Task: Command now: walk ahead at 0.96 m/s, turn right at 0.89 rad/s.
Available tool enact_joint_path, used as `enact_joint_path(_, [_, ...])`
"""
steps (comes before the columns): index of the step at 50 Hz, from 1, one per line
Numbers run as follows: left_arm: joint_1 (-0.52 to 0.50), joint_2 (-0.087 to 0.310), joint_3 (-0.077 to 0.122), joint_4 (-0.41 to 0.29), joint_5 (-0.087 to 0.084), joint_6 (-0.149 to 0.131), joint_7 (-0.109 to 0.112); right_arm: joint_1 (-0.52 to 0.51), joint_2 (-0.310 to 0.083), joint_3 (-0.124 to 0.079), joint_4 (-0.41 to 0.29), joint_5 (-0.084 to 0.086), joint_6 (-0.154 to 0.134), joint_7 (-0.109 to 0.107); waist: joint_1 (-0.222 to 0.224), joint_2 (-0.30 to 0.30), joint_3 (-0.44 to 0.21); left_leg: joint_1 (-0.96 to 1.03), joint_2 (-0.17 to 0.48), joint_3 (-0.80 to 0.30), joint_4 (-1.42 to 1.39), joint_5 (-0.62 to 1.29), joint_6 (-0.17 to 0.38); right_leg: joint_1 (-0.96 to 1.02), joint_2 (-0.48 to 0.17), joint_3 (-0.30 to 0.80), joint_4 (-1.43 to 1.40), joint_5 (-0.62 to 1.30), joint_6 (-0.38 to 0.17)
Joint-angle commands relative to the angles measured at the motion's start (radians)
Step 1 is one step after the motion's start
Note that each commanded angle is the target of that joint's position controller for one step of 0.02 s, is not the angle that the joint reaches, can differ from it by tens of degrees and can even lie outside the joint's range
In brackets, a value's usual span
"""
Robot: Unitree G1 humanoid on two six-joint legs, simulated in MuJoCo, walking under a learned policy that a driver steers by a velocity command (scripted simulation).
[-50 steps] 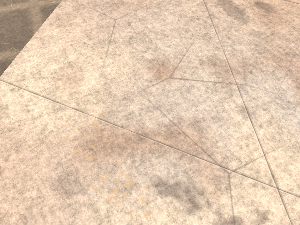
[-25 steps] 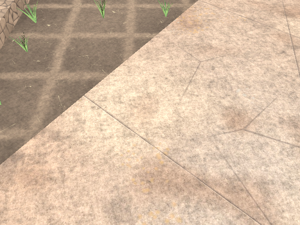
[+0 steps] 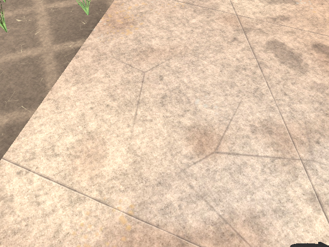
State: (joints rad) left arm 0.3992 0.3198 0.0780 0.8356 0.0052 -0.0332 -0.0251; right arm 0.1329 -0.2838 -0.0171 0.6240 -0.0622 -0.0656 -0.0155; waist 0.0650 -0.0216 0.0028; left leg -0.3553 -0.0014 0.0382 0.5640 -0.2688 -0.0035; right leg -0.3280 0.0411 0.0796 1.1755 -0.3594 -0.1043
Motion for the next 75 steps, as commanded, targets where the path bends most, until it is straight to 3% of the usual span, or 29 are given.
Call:
enact_joint_path(1, [-0.141,0.041,-0.003,-0.128,0.031,0.006,-0.032,0.197,-0.097,-0.041,0.034,0.007,-0.014,-0.008,-0.116,0.118,0.023,0.356,0.294,-0.345,-0.365,-0.200,0.106,-0.461,-0.130,0.000,0.101,0.078,0.009])
enact_joint_path(10, [-0.473,0.010,-0.058,-0.299,0.026,0.033,-0.090,0.224,-0.105,-0.039,0.150,0.029,-0.064,0.007,-0.062,0.065,0.169,0.230,0.201,0.189,-0.489,0.481,0.043,-0.385,-0.117,-0.191,-0.261,0.333,-0.014])
enact_joint_path(12, [-0.478,0.021,-0.060,-0.290,0.022,0.030,-0.089,0.274,-0.155,-0.048,0.170,0.030,-0.062,0.002,-0.056,0.059,0.126,0.299,0.197,0.236,-0.402,0.995,0.027,-0.232,-0.024,-0.288,-0.354,0.330,-0.056])
enact_joint_path(14, [-0.315,0.064,-0.045,-0.244,0.023,0.025,-0.073,0.278,-0.230,-0.065,0.168,0.027,-0.039,-0.011,0.049,0.120,0.003,0.360,0.240,0.226,-0.145,1.338,0.026,-0.025,0.046,-0.280,-0.382,0.242,-0.092])
enact_joint_path(16, [0.109,0.155,0.006,-0.103,0.031,0.019,-0.034,0.199,-0.252,-0.067,0.140,0.021,-0.015,-0.011,0.242,0.112,-0.183,0.162,0.240,0.194,0.384,1.201,0.051,0.492,0.067,-0.156,-0.495,0.199,-0.150])
enact_joint_path(17, [0.080,0.226,0.043,-0.082,0.007,0.033,-0.005,0.198,-0.163,-0.053,0.137,0.016,-0.017,0.006,0.168,-0.122,-0.172,-0.109,0.040,0.187,0.807,0.080,0.025,0.666,-0.052,0.038,-0.552,0.112,-0.145])
enact_joint_path(18, [-0.033,0.330,0.047,-0.155,0.045,0.034,0.000,0.371,-0.091,-0.019,0.040,0.057,-0.031,0.011,-0.007,-0.252,-0.378,-0.417,0.002,0.008,1.124,-0.247,0.007,0.902,-0.390,0.629,-0.693,0.186,-0.321])
enact_joint_path(19, [0.012,0.271,0.050,-0.172,0.037,0.044,0.018,0.218,-0.180,-0.031,0.038,0.054,-0.045,0.007,0.101,-0.031,-0.399,-0.476,0.015,-0.092,1.127,-0.097,0.016,0.836,-0.364,0.676,-0.839,0.007,-0.308])
enact_joint_path(21, [-0.066,0.170,0.022,-0.118,0.037,0.006,0.031,0.186,-0.134,-0.016,0.060,0.051,-0.036,0.007,-0.012,0.105,-0.077,-0.421,0.116,-0.089,0.937,-0.031,0.031,0.425,-0.324,0.447,-0.905,0.043,-0.220])
enact_joint_path(24, [-0.106,0.082,-0.013,-0.089,0.034,-0.058,0.027,0.264,-0.082,-0.009,0.134,0.034,0.032,0.038,-0.112,0.103,0.035,-0.223,0.148,-0.150,0.767,-0.021,0.030,0.096,-0.247,0.185,-0.992,0.139,-0.137])
enact_joint_path(27, [-0.066,0.053,-0.020,-0.049,0.018,-0.093,0.004,0.114,-0.058,-0.010,0.109,0.052,0.048,0.055,-0.080,0.041,0.138,-0.315,0.129,-0.109,0.579,0.136,0.048,0.084,-0.155,-0.047,-1.068,0.391,-0.030])
enact_joint_path(35, [-0.001,0.102,-0.030,-0.010,0.008,-0.111,0.045,-0.032,-0.048,0.005,0.083,0.049,0.018,0.088,-0.075,-0.048,0.070,-0.166,-0.034,0.151,0.096,0.456,0.141,0.403,-0.175,-0.306,-1.001,1.328,0.100])
enact_joint_path(38, [-0.099,0.187,-0.003,-0.046,0.042,-0.054,0.084,0.364,-0.169,-0.045,0.199,0.049,0.033,0.074,-0.294,-0.104,-0.136,0.225,-0.138,0.136,0.112,0.243,0.195,0.410,-0.221,-0.289,-0.469,1.621,0.115])
enact_joint_path(39, [-0.191,0.210,0.007,-0.068,0.042,-0.039,0.082,0.582,-0.213,-0.076,0.253,0.050,0.038,0.058,-0.421,-0.064,-0.179,0.435,-0.086,0.028,0.042,0.172,0.264,0.241,-0.185,-0.287,-0.054,1.391,0.106])
enact_joint_path(40, [-0.227,0.060,-0.031,-0.080,0.057,-0.053,0.051,0.557,-0.230,-0.087,0.277,0.063,0.047,0.038,-0.335,0.155,-0.095,0.560,-0.008,-0.083,0.118,0.129,0.296,-0.108,-0.012,-0.248,0.345,0.163,0.087])
enact_joint_path(41, [-0.139,-0.024,-0.060,-0.181,0.021,-0.074,0.041,0.425,-0.304,-0.103,0.232,0.035,0.056,0.035,-0.172,0.327,-0.173,0.753,0.177,-0.600,0.003,0.099,0.492,-0.509,0.066,-0.094,0.622,-0.181,0.140])
enact_joint_path(42, [-0.175,0.030,-0.074,-0.223,0.028,-0.102,0.036,0.389,-0.269,-0.105,0.189,0.038,0.057,0.028,-0.197,0.151,-0.217,0.749,0.257,-0.855,-0.258,-0.167,0.518,-0.602,0.024,0.038,0.554,-0.096,0.115])
enact_joint_path(44, [-0.220,0.074,-0.073,-0.214,0.044,-0.113,0.025,0.309,-0.168,-0.085,0.198,0.042,0.050,0.020,-0.096,-0.088,0.007,0.391,0.209,-0.734,-0.372,-0.212,0.404,-0.498,-0.077,0.032,0.297,0.038,0.095])
enact_joint_path(47, [-0.225,0.048,-0.090,-0.227,0.078,-0.043,0.019,0.261,-0.154,-0.070,0.190,0.052,0.005,0.016,-0.015,-0.084,0.100,0.053,0.072,-0.521,-0.399,-0.052,0.360,-0.333,-0.147,0.001,0.071,0.005,0.148])
enact_joint_path(50, [-0.396,0.024,-0.110,-0.305,0.056,-0.034,0.002,0.257,-0.179,-0.082,0.178,0.057,-0.018,0.021,-0.063,-0.010,0.136,-0.095,-0.012,-0.405,-0.436,0.139,0.327,-0.214,-0.155,-0.071,-0.258,0.206,0.175])
enact_joint_path(56, [-0.482,0.025,-0.105,-0.323,0.034,-0.054,0.005,0.358,-0.186,-0.095,0.217,0.067,-0.026,0.028,-0.175,0.069,0.037,0.245,0.032,-0.355,-0.341,0.611,0.218,-0.085,-0.073,-0.119,-0.650,0.494,0.103])
enact_joint_path(59, [-0.142,0.129,-0.048,-0.226,0.028,-0.066,0.033,0.300,-0.261,-0.106,0.218,0.038,-0.028,0.018,0.019,0.095,-0.167,0.338,0.047,-0.319,0.086,0.937,0.156,0.238,-0.019,-0.125,-0.658,0.273,0.047])
enact_joint_path(60, [0.083,0.180,-0.020,-0.172,0.034,-0.065,0.053,0.236,-0.220,-0.096,0.199,0.026,-0.035,0.016,0.138,0.082,-0.257,0.164,0.014,-0.287,0.370,0.772,0.145,0.483,-0.119,-0.036,-0.593,0.120,0.027])
enact_joint_path(61, [0.160,0.280,0.010,-0.150,0.077,-0.067,0.055,0.348,-0.047,-0.055,0.156,0.064,-0.041,0.019,0.059,-0.236,-0.399,-0.155,-0.121,-0.199,0.771,0.052,0.106,0.751,-0.418,0.481,-0.691,-0.222,-0.081])
enact_joint_path(62, [0.102,0.259,0.016,-0.140,0.054,-0.057,0.036,0.369,-0.069,-0.038,0.154,0.066,-0.042,0.022,0.026,-0.323,-0.409,-0.336,-0.135,-0.197,0.884,-0.155,0.111,0.751,-0.462,0.858,-0.893,-0.355,-0.136])
enact_joint_path(64, [-0.050,0.098,-0.006,-0.144,0.042,-0.058,0.022,0.158,-0.122,-0.039,0.135,0.036,-0.029,0.028,0.013,-0.010,-0.110,-0.399,-0.015,-0.169,0.820,0.006,0.113,0.461,-0.371,0.528,-0.905,-0.233,-0.117])
enact_joint_path(67, [0.009,0.016,-0.032,-0.054,0.039,-0.073,0.021,0.083,-0.064,-0.019,0.085,0.014,-0.004,0.058,-0.047,-0.038,-0.002,-0.360,0.024,-0.186,0.705,-0.025,0.101,0.262,-0.275,0.296,-0.950,-0.003,-0.076])
enact_joint_path(71, [0.047,0.051,-0.026,-0.005,0.003,-0.092,0.017,-0.096,-0.059,0.011,-0.021,-0.007,0.000,0.075,-0.078,-0.049,0.103,-0.421,0.081,-0.075,0.436,0.070,0.057,0.160,-0.220,0.170,-1.079,0.189,-0.101])
enact_joint_path(75, [0.055,0.133,0.001,0.001,-0.014,-0.096,0.013,-0.205,-0.036,0.039,-0.049,0.027,-0.015,0.095,-0.065,-0.043,0.109,-0.030,0.024,0.012,0.091,0.329,0.040,0.001,-0.190,0.087,-1.178,0.480,-0.086])
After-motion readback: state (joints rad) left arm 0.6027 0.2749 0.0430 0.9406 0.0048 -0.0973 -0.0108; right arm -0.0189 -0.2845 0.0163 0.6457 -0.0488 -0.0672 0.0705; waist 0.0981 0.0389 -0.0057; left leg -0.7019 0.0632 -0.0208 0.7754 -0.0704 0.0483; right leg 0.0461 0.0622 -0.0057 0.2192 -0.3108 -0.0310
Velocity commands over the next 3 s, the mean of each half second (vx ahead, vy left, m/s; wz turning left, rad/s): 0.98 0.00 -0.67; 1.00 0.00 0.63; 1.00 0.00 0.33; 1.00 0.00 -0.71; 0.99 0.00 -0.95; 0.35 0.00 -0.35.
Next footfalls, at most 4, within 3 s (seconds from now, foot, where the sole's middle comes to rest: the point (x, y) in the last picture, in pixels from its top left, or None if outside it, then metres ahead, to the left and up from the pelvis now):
0.34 right None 0.46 -0.13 -0.77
0.78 left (218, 154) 0.90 -0.16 -0.77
1.20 right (246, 91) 1.33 -0.33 -0.77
1.62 left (193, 49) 1.68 -0.04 -0.77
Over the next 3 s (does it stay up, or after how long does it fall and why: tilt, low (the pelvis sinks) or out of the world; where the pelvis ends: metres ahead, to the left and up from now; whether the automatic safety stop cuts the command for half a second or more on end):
stays up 2.55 -0.46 0.00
